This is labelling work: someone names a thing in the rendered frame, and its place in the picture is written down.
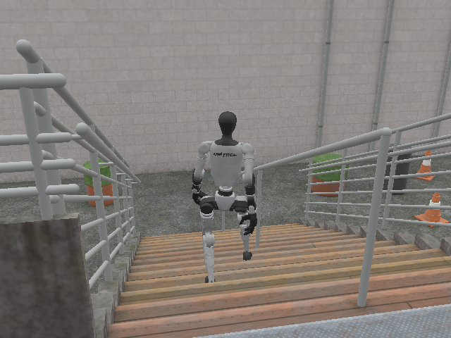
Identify stairs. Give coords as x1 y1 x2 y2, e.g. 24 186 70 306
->
107 223 451 338

